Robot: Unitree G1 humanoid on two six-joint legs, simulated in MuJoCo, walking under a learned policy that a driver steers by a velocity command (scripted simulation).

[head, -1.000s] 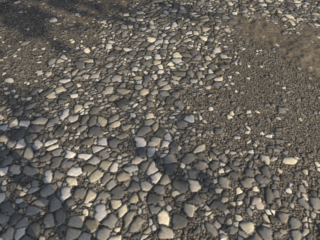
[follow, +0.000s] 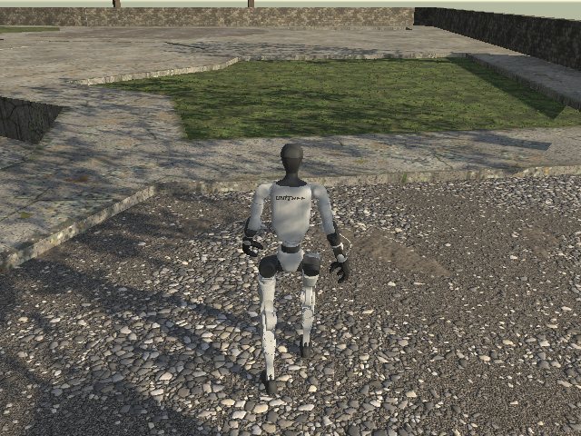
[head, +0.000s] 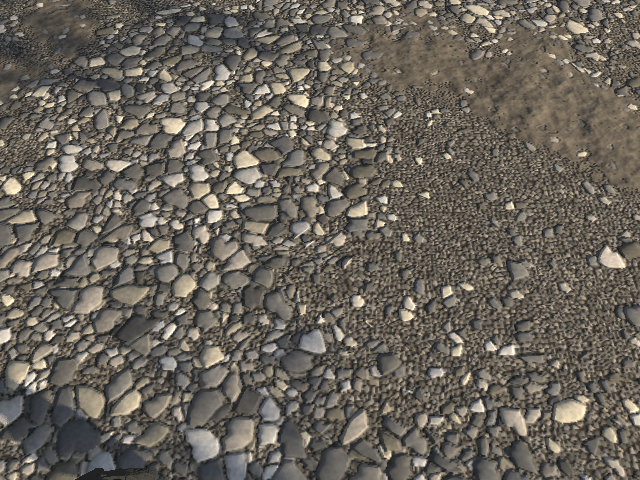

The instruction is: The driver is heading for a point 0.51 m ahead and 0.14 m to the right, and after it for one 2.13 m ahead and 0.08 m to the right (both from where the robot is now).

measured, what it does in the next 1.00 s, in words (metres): walks ahead, turning right: left foot, then right foot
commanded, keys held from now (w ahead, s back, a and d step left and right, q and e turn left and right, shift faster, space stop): w+e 0.70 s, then w+q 0.30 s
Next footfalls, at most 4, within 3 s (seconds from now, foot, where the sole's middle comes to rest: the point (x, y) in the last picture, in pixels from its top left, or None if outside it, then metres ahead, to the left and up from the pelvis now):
0.46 left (291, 474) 0.47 0.07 -0.75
0.98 right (456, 398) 0.61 -0.28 -0.75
1.48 left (354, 274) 0.95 -0.09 -0.75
1.98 right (411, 183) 1.25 -0.28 -0.75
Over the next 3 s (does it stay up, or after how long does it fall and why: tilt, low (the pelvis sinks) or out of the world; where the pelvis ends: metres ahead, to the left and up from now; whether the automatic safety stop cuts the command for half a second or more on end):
stays up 1.58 -0.03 0.01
